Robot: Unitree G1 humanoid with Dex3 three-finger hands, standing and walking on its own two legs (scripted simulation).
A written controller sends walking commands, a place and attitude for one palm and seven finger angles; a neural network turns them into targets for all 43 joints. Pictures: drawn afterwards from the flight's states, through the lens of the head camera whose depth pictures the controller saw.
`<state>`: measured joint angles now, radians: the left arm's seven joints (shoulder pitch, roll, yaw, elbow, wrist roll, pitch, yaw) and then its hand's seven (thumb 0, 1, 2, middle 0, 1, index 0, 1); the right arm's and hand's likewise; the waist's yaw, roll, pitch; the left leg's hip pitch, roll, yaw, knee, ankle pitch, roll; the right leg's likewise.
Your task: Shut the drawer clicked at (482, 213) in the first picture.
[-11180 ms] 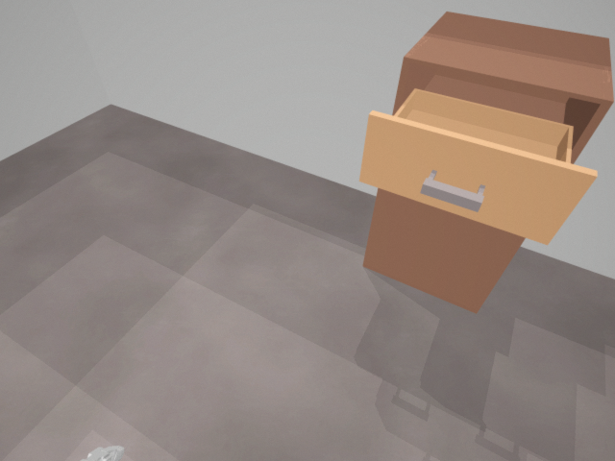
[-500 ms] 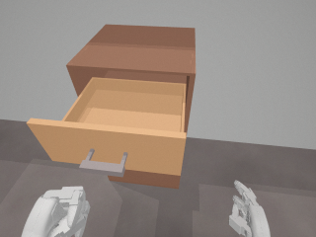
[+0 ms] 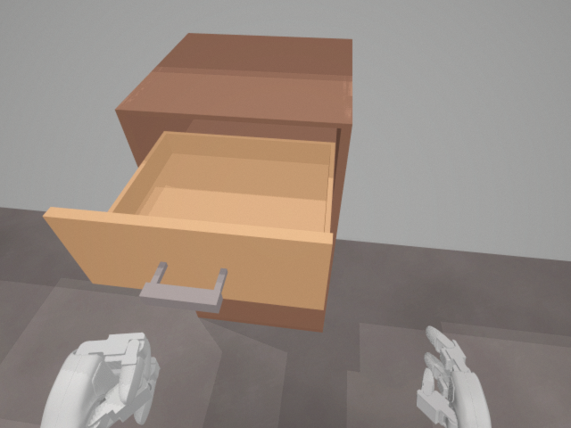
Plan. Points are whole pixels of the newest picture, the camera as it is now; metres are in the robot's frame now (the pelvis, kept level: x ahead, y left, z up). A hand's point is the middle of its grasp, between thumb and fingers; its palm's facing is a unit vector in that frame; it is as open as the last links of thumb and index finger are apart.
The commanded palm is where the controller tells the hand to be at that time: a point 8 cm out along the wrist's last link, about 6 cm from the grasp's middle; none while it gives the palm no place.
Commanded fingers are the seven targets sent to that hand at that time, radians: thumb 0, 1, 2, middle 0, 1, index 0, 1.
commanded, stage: bring the fist close to the handle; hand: left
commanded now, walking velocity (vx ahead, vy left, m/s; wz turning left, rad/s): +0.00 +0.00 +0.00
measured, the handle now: (187, 284) +0.31 +0.19 +0.03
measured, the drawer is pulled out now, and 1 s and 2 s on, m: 0.28 0.28 0.23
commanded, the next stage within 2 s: push the drawer shut in 1.16 s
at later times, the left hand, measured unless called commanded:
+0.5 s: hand (178, 370) +0.18 +0.15 +0.05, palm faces -0.03 -1.00 -0.05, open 3.3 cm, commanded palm +0.15 +0.21 +0.05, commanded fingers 0.00 0.90 0.90 -1.40 -1.60 -1.40 -1.60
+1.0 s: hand (190, 356) +0.21 +0.15 +0.03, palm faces -0.03 -1.00 -0.06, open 3.3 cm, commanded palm +0.18 +0.21 +0.03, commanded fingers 0.00 0.90 0.90 -1.40 -1.60 -1.40 -1.60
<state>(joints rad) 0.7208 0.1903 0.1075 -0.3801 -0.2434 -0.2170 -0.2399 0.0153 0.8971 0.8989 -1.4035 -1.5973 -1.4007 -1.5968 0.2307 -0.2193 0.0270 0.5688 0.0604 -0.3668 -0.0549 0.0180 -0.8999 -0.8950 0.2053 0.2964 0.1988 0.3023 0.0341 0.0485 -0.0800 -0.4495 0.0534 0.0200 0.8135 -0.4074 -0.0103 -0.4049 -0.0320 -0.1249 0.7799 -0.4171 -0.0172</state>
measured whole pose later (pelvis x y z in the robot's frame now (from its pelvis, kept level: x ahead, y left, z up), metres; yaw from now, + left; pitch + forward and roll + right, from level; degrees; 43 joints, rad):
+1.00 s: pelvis +0.00 +0.00 -0.04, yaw +0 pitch +12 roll -1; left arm 0.50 0.17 0.04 -0.18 -0.18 -0.35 -0.14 0.02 0.90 0.90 -1.40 -1.60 -1.40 -1.60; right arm 0.24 -0.22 0.01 0.50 0.03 -0.18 -0.03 0.02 -0.90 -0.89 0.21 0.30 0.20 0.30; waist -0.02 0.04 -0.12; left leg -0.77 0.05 0.02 1.05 -0.50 0.00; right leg -0.73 -0.05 -0.11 1.02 -0.51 -0.02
